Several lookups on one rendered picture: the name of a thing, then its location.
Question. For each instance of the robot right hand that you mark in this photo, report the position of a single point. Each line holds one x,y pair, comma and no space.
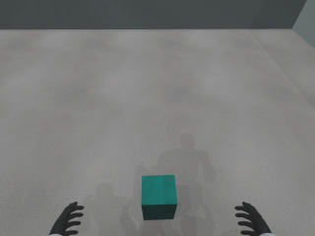
258,224

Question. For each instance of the robot left hand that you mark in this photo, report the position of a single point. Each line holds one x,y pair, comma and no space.
61,224

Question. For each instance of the carton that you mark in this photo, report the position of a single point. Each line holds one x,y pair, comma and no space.
158,198

